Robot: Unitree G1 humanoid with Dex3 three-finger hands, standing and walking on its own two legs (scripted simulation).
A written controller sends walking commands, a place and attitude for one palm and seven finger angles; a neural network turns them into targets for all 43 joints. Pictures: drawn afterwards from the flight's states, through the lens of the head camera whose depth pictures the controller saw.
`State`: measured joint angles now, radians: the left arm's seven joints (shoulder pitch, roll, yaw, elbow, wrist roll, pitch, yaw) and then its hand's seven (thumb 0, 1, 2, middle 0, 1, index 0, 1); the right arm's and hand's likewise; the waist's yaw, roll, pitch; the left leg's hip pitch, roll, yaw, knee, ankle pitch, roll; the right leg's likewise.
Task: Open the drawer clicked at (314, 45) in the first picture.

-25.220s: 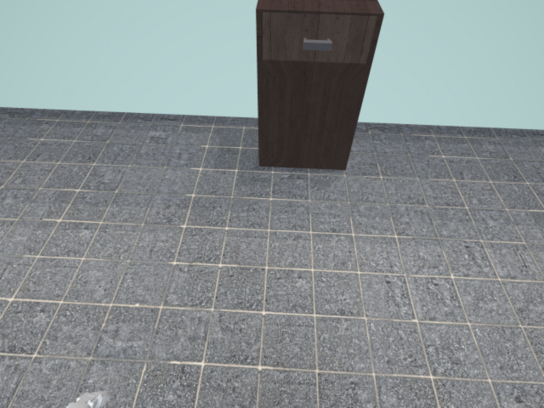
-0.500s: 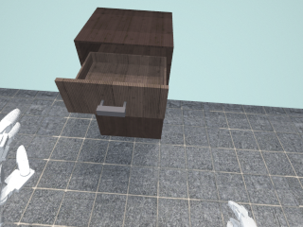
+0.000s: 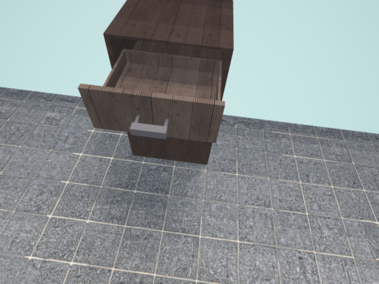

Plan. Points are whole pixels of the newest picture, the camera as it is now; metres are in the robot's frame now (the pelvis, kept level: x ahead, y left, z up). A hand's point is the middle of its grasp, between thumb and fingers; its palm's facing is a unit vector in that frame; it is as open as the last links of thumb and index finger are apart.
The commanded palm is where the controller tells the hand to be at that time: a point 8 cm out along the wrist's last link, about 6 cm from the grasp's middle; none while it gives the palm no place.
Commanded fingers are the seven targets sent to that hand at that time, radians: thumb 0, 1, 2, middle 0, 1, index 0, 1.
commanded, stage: let the arm hang, fingers relaxed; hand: left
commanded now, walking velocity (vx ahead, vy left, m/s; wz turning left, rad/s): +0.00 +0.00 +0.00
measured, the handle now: (150, 125) +0.56 +0.16 -0.07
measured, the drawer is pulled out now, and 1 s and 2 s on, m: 0.30 0.30 0.30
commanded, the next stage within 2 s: look to check the result in 0.68 s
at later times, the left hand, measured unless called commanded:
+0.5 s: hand out of the picture +0.00 +0.16 -0.18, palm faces +0.02 -0.99 -0.15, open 7.4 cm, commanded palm none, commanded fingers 0.00 0.90 0.90 -0.20 -0.30 -0.20 -0.30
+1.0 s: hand out of the picture -0.01 +0.16 -0.17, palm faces +0.02 -0.99 -0.17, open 7.4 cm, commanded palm none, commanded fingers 0.00 0.90 0.90 -0.20 -0.30 -0.20 -0.30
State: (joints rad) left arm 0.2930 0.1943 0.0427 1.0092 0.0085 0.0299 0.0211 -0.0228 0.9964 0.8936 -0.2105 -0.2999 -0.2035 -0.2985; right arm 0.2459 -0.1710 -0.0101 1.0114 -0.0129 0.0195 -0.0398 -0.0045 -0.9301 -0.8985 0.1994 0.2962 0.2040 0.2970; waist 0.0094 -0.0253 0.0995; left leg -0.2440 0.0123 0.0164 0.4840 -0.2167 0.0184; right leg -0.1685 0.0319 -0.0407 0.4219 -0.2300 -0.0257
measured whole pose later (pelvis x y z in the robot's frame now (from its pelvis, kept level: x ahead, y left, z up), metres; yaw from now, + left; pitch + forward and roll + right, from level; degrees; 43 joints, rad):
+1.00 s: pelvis +0.01 +0.00 +0.00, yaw -1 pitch -2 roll +0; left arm 0.31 0.12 0.02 1.15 0.00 0.00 0.04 0.01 0.91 0.90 -0.20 -0.30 -0.20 -0.30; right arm 0.30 -0.10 -0.01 1.13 -0.01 0.00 -0.05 0.00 -0.90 -0.90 0.20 0.30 0.20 0.30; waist -0.01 0.01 0.07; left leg -0.18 0.00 0.05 0.42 -0.21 0.02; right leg -0.14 0.02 -0.01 0.40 -0.23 -0.02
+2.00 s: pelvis +0.03 -0.01 +0.00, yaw -2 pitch -2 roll +0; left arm 0.28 0.12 0.02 1.14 0.00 -0.01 0.04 0.01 0.91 0.90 -0.20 -0.30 -0.20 -0.30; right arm 0.28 -0.11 -0.01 1.15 -0.01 0.00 -0.05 0.00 -0.91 -0.90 0.20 0.30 0.20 0.30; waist -0.01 0.01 0.08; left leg -0.15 0.02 0.04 0.40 -0.22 0.00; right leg -0.10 0.04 -0.01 0.38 -0.25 -0.04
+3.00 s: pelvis +0.02 -0.02 +0.00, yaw -2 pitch -2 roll +0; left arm 0.26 0.13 0.02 1.15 0.00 -0.01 0.03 0.01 0.91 0.90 -0.20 -0.30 -0.20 -0.30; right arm 0.26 -0.12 -0.01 1.14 -0.01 0.00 -0.05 0.00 -0.91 -0.90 0.20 0.30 0.20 0.30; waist -0.01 0.01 0.08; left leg -0.15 0.03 0.04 0.39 -0.21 -0.02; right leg -0.10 0.05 -0.02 0.37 -0.24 -0.05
